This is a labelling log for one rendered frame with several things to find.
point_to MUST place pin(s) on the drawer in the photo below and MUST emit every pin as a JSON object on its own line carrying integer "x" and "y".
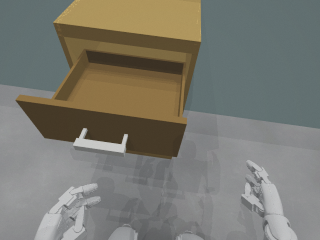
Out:
{"x": 112, "y": 94}

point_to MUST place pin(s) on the robot left hand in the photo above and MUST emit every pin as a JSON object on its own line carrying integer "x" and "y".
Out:
{"x": 55, "y": 223}

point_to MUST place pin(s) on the robot left thigh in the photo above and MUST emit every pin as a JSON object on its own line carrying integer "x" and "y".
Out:
{"x": 124, "y": 233}

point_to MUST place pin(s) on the robot right hand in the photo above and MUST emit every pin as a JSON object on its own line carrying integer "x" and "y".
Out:
{"x": 266, "y": 199}

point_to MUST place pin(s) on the handle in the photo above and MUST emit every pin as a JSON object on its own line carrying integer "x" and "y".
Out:
{"x": 100, "y": 147}

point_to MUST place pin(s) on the right robot shin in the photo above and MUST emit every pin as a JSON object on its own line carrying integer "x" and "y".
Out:
{"x": 187, "y": 232}

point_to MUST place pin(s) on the cabinet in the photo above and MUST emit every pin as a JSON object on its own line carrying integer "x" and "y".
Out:
{"x": 161, "y": 29}

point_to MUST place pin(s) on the right robot forearm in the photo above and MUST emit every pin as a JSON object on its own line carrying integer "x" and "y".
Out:
{"x": 277, "y": 227}

